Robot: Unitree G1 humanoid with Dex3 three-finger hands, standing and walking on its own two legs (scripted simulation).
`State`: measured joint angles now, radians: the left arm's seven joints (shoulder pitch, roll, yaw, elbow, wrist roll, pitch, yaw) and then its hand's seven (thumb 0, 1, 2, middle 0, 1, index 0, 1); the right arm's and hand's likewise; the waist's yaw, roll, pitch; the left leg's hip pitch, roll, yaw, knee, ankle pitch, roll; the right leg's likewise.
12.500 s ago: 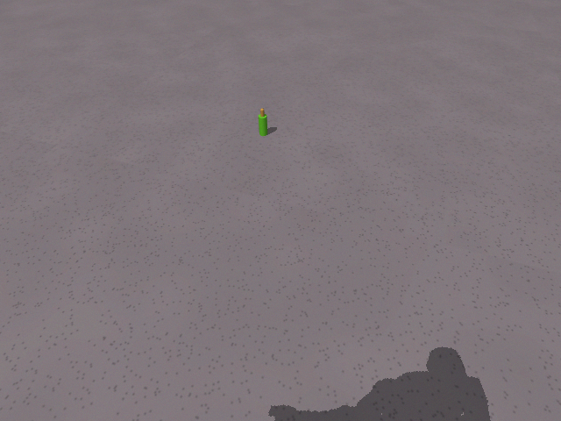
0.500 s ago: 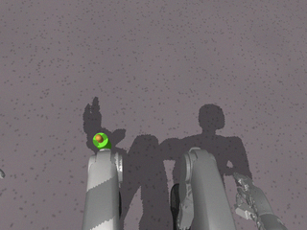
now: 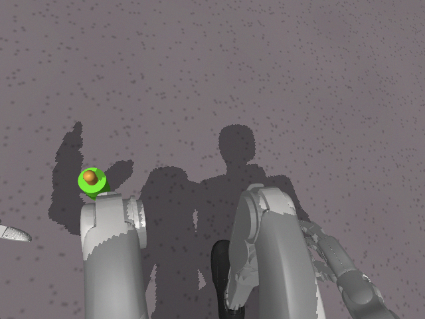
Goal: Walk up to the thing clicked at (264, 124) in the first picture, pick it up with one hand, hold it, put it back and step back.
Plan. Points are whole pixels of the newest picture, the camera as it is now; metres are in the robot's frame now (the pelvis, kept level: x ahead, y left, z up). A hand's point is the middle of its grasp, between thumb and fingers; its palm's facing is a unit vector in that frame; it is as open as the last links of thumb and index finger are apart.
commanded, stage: approach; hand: left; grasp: from the side
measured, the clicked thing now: (94, 183) +0.38 +0.21 -0.23
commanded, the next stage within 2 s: close in in 0.10 s
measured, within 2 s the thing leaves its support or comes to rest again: leaves its support in 2.00 s
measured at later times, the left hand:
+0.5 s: hand (73, 190) +0.36 +0.24 -0.20, palm faces +0.00 -1.00 +0.07, open 17.4 cm
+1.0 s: hand (89, 188) +0.36 +0.21 -0.21, palm faces -0.01 -1.00 +0.03, open 16.8 cm
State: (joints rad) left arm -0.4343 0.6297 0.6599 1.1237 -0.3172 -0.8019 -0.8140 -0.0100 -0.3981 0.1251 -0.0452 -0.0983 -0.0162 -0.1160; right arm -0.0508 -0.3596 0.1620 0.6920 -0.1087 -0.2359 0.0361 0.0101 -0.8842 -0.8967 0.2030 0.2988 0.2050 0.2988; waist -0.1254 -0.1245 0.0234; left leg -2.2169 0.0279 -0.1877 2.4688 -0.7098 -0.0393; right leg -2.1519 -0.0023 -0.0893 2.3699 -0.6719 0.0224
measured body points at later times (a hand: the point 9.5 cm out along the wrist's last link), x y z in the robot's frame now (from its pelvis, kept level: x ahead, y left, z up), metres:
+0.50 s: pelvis -0.01 +0.01 -0.04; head +0.19 +0.18 +0.32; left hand +0.35 +0.29 -0.20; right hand +0.20 -0.22 -0.08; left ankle +0.08 +0.14 -0.29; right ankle +0.11 -0.12 -0.29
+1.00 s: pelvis -0.02 +0.02 -0.04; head +0.19 +0.20 +0.31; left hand +0.36 +0.27 -0.21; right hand +0.14 -0.23 -0.06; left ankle +0.08 +0.14 -0.29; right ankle +0.11 -0.12 -0.29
